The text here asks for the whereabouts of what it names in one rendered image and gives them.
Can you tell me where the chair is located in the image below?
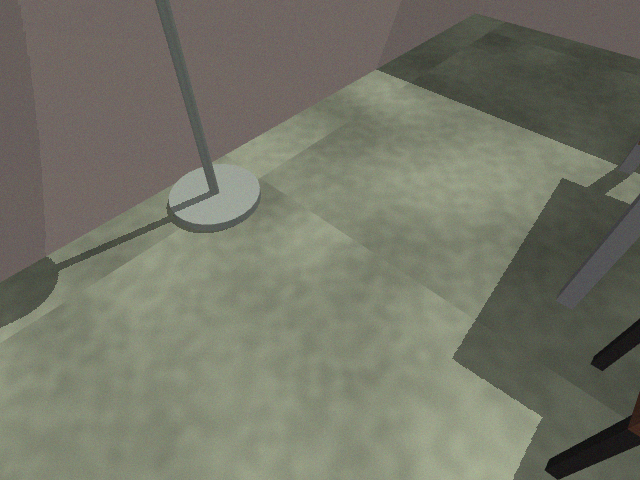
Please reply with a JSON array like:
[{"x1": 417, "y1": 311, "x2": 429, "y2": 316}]
[{"x1": 545, "y1": 319, "x2": 640, "y2": 480}]

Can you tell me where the coat stand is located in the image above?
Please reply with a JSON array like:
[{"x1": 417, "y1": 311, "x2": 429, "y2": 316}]
[{"x1": 155, "y1": 0, "x2": 261, "y2": 231}]

